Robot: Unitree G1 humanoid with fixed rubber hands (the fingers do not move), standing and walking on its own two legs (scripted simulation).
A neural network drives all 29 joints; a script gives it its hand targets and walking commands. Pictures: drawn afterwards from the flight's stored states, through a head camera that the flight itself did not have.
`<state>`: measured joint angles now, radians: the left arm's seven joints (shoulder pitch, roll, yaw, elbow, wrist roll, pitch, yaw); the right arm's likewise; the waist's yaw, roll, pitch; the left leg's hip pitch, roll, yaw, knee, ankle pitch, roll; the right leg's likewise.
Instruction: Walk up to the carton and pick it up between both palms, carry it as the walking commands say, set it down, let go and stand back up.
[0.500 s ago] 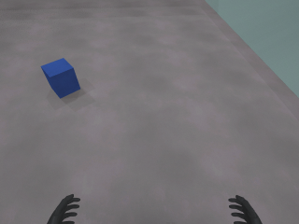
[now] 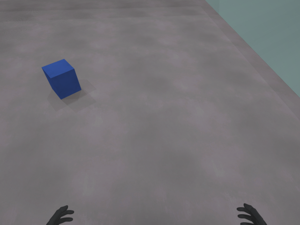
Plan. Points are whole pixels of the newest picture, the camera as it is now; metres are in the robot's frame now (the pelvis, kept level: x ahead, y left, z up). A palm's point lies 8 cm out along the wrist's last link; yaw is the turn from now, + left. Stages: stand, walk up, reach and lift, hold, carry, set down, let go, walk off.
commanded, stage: stand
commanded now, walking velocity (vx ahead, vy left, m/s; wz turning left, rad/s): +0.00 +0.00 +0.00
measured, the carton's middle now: (62, 79) +1.38 +0.83 -0.63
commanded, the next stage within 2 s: walk up in 0.80 s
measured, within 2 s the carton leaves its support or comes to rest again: neither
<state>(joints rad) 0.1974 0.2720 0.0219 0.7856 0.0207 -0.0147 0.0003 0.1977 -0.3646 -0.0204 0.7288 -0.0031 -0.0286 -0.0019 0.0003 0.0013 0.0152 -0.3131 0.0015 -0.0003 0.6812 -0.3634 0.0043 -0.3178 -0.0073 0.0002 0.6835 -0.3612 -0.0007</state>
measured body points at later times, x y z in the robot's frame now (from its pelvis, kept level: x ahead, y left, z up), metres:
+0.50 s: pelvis -0.01 +0.00 +0.00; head -0.01 +0.00 +0.45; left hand +0.09 +0.27 -0.12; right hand +0.11 -0.30 -0.10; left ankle +0.00 +0.12 -0.72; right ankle +0.00 -0.12 -0.72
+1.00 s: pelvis -0.03 +0.00 +0.01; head -0.01 -0.01 +0.46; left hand +0.05 +0.27 -0.12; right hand +0.07 -0.31 -0.10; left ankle +0.00 +0.12 -0.72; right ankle +0.00 -0.12 -0.72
